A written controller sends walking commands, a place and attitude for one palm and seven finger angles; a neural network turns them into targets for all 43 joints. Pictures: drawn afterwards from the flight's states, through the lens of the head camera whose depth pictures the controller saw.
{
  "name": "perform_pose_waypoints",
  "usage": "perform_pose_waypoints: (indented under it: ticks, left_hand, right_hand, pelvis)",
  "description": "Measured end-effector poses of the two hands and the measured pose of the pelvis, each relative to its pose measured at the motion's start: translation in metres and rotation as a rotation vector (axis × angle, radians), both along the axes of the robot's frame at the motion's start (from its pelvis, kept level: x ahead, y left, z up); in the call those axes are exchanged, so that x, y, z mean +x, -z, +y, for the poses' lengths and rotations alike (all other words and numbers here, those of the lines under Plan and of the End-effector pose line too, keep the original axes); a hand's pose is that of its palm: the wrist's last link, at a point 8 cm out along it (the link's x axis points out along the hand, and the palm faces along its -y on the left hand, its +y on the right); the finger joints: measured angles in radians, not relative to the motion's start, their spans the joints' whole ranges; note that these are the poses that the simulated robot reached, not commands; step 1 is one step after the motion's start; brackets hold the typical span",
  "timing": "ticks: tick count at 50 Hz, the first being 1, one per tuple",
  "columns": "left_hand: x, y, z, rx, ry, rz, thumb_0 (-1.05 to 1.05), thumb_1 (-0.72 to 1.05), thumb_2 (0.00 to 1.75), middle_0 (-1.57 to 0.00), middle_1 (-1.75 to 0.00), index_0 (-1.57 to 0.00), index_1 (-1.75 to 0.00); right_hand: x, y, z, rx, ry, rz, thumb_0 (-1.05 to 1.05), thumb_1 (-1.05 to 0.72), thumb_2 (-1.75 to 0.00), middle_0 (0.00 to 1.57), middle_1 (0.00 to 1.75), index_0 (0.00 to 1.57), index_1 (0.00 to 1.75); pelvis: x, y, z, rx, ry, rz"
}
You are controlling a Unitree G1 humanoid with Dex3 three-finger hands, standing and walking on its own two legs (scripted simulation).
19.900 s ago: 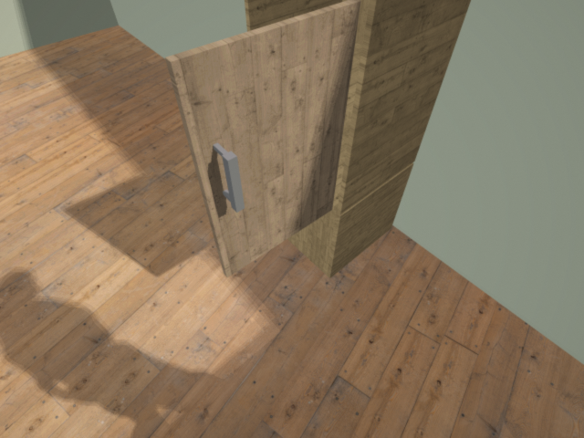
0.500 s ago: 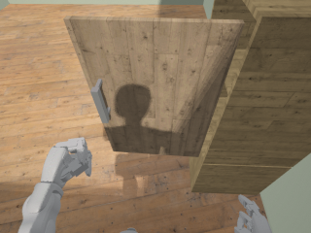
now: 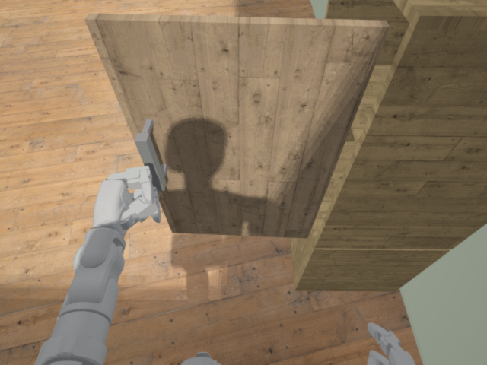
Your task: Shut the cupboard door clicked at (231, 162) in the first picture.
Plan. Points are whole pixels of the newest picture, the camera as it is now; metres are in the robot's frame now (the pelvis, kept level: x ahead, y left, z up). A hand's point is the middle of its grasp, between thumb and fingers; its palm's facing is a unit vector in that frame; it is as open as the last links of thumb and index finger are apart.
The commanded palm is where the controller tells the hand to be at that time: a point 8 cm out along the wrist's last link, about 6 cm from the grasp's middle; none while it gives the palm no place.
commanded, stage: bring the fist close to the handle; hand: left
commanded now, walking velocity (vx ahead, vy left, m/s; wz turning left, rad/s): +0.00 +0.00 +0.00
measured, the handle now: (154, 156) +0.47 +0.17 +0.06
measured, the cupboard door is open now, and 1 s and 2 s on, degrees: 88 84 69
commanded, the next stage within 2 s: push the door shut along its arc in 0.46 s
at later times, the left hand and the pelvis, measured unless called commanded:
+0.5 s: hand (157, 197) +0.37 +0.15 +0.06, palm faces -0.02 -1.00 -0.04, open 3.1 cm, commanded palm +0.35 +0.20 +0.07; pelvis +0.00 -0.01 +0.00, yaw +0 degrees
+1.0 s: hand (163, 177) +0.42 +0.15 +0.07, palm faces -0.14 -0.99 -0.04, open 3.1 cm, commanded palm +0.40 +0.20 +0.07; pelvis -0.01 -0.01 -0.01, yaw +1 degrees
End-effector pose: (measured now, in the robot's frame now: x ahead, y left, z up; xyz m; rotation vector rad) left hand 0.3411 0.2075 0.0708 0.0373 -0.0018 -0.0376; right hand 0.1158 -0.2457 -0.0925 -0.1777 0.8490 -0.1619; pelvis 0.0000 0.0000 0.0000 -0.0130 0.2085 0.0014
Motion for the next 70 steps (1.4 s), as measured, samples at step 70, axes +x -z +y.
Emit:
perform_pose_waypoints:
  ticks: [70]
  left_hand:
    - [0.107,0.001,-0.009,0.0,0.208,0.054,0.02,0.9,0.9,-1.3,-1.5,-1.32,-1.5]
  right_hand:
    - [-0.112,0.026,-0.019,-0.062,0.123,0.341,0.0,-0.9,-0.9,0.2,0.3,0.2,0.3]
  pelvis:
    - [-0.02,0.02,0.003,-0.031,-0.008,0.099]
